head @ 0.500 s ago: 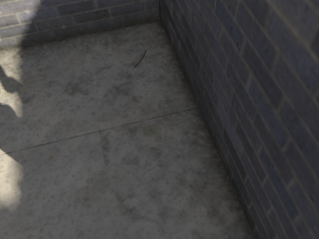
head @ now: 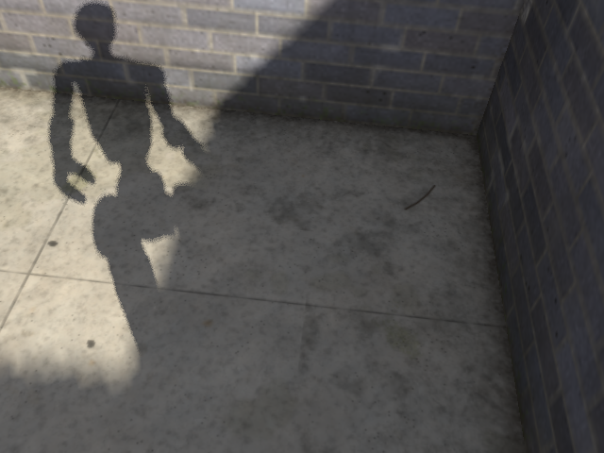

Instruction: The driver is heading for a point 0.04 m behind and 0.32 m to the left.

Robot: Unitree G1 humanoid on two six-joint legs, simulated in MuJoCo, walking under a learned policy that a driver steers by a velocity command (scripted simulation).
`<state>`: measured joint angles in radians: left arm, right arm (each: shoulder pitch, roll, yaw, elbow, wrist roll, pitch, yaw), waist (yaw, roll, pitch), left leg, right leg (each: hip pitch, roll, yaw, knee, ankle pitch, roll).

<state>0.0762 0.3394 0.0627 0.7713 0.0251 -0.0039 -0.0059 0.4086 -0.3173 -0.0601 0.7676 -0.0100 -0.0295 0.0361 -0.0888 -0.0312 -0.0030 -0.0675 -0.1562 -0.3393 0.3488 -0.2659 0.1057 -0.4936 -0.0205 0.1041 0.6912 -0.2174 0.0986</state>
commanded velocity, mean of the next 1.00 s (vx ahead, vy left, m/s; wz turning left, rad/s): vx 0.25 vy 0.00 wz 0.99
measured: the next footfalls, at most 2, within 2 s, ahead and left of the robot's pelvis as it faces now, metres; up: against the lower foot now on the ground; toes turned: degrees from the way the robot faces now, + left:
right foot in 0.10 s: +0.17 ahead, -0.14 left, +0.00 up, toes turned +11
left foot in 0.52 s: +0.37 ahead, +0.15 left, +0.00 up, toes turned +31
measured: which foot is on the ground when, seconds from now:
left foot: down 0.00-0.10, up 0.12-0.50, down 0.52-1.00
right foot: up 0.00-0.08, down 0.10-0.50, up 0.52-1.00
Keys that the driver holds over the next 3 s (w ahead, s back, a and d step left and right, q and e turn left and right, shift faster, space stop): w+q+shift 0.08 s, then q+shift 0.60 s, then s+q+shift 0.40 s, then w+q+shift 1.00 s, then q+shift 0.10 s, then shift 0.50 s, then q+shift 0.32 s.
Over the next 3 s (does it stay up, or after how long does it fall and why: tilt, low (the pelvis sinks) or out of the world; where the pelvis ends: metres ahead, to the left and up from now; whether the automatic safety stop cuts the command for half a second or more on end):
stays up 0.07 0.89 -0.01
